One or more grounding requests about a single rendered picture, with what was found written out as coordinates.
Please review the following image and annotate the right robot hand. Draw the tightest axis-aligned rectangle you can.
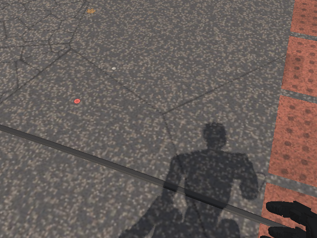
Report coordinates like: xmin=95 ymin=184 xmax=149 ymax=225
xmin=260 ymin=200 xmax=317 ymax=238

